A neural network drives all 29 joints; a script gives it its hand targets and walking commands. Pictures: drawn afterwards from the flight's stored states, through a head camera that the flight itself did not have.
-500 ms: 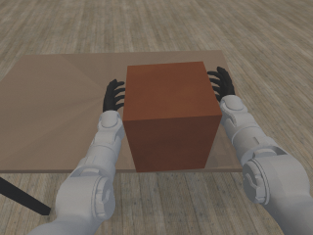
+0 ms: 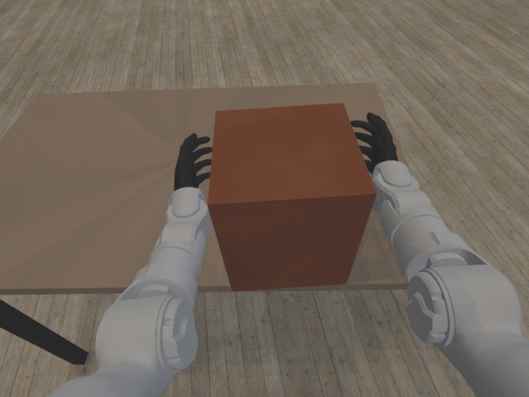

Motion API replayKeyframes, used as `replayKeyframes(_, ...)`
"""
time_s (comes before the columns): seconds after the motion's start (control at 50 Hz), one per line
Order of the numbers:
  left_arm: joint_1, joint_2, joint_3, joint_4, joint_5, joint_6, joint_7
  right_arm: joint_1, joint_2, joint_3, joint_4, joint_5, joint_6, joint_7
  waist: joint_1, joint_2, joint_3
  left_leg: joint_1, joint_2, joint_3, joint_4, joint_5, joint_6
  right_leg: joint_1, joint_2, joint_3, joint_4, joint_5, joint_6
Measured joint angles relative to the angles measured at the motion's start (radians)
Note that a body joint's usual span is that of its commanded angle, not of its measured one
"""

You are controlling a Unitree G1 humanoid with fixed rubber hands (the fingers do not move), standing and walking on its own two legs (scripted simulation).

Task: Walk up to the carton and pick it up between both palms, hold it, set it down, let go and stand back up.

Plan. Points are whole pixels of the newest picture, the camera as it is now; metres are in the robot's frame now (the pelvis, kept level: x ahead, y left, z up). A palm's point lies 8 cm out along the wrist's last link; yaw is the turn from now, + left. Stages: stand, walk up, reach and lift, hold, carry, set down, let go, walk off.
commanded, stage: reach and lift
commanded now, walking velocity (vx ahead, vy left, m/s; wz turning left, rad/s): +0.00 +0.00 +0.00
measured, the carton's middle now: (284, 202) +0.44 -0.01 +0.04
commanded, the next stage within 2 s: none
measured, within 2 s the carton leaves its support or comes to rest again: leaves its support in 1.22 s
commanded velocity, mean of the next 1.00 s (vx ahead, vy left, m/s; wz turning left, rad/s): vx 0.00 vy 0.00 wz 0.00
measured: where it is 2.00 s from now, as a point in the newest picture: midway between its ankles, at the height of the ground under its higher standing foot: outside the picture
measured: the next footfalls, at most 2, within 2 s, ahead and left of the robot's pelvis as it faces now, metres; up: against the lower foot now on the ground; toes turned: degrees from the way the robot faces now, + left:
none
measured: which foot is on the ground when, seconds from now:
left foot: down 0.00-1.00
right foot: down 0.00-1.00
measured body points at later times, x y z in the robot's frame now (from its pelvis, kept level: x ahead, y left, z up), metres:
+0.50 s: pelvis +0.02 -0.01 +0.01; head +0.04 -0.01 +0.46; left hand +0.43 +0.15 +0.11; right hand +0.45 -0.16 +0.12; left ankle +0.05 +0.11 -0.74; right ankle -0.01 -0.07 -0.74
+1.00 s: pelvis +0.02 -0.01 +0.01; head +0.04 -0.01 +0.46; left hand +0.43 +0.15 +0.11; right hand +0.44 -0.16 +0.12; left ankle +0.05 +0.11 -0.74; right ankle -0.01 -0.07 -0.74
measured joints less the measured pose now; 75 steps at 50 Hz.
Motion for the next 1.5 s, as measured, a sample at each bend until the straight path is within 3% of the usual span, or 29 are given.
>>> replayKeyframes(0.12,0.007,-0.011,0.066,-0.016,0.059,-0.007,-0.025,0.004,0.033,-0.087,-0.033,-0.098,0.013,0.019,-0.012,0.004,0.005,0.013,-0.003,-0.009,-0.022,0.013,-0.002,0.015,-0.001,-0.009,-0.021,0.008,-0.003)
replayKeyframes(0.18,0.016,-0.027,0.132,-0.048,0.131,0.001,-0.06,0.008,0.067,-0.183,-0.068,-0.214,0.025,0.04,-0.026,0.007,0.019,0.032,-0.007,-0.021,-0.041,0.023,-0.004,0.039,-0.002,-0.019,-0.04,0.014,-0.004)
replayKeyframes(0.26,0.067,-0.079,0.231,-0.194,0.272,0.073,-0.13,0.058,0.145,-0.331,-0.188,-0.413,0.047,0.102,-0.056,0.003,0.059,0.108,-0.018,-0.04,-0.097,0.044,-0.007,0.118,-0.007,-0.036,-0.089,0.025,-0.005)
replayKeyframes(0.36,0.146,-0.127,0.243,-0.361,0.309,0.163,-0.191,0.137,0.218,-0.377,-0.328,-0.473,0.05,0.145,-0.071,-0.019,0.12,0.223,-0.029,-0.055,-0.15,0.054,-0.013,0.228,-0.013,-0.05,-0.12,0.017,0.0)
replayKeyframes(0.48,0.186,-0.146,0.233,-0.447,0.312,0.209,-0.217,0.18,0.247,-0.373,-0.391,-0.468,0.048,0.158,-0.071,-0.037,0.164,0.295,-0.033,-0.059,-0.171,0.049,-0.019,0.292,-0.016,-0.052,-0.122,0.0,0.004)
replayKeyframes(0.7,0.202,-0.154,0.231,-0.482,0.303,0.244,-0.236,0.223,0.251,-0.325,-0.418,-0.425,0.006,0.131,-0.066,-0.019,0.187,0.333,-0.036,-0.059,-0.193,0.046,-0.018,0.329,-0.017,-0.05,-0.14,-0.002,0.011)
replayKeyframes(1.04,0.254,-0.136,0.151,-0.499,0.259,0.267,-0.203,0.272,0.205,-0.201,-0.347,-0.287,-0.05,0.067,-0.065,-0.041,0.177,0.364,-0.037,-0.052,-0.194,0.043,-0.012,0.365,-0.017,-0.039,-0.157,0.007,0.009)
replayKeyframes(1.24,0.268,-0.107,0.072,-0.507,0.212,0.336,-0.175,0.29,0.19,-0.164,-0.314,-0.233,-0.039,0.044,-0.062,-0.05,0.156,0.367,-0.043,-0.061,-0.173,0.042,-0.005,0.379,-0.022,-0.047,-0.154,0.01,0.007)
replayKeyframes(1.38,0.224,-0.081,0.038,-0.512,0.188,0.413,-0.158,0.244,0.17,-0.149,-0.3,-0.204,0.016,0.035,-0.061,-0.057,0.155,0.364,-0.043,-0.063,-0.138,0.034,-0.002,0.381,-0.024,-0.05,-0.126,0.004,0.008)
replayKeyframes(1.5,0.16,-0.08,0.075,-0.514,0.234,0.468,-0.189,0.21,0.169,-0.162,-0.314,-0.235,0.062,0.028,-0.062,-0.07,0.154,0.349,-0.043,-0.064,-0.129,0.04,0.003,0.366,-0.025,-0.052,-0.118,0.01,0.01)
